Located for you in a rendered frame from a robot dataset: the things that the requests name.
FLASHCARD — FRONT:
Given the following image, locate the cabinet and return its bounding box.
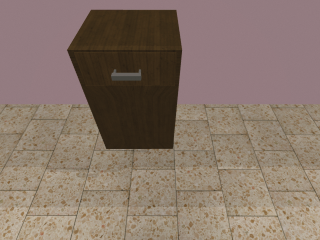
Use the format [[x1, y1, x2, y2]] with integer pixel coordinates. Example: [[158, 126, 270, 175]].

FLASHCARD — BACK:
[[67, 9, 182, 149]]

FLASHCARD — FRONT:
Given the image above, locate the handle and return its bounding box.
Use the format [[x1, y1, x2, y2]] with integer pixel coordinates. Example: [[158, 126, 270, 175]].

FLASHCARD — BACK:
[[111, 69, 142, 81]]

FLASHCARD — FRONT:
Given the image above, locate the drawer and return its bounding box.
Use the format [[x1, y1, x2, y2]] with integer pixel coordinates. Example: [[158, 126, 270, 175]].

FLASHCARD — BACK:
[[74, 52, 176, 85]]

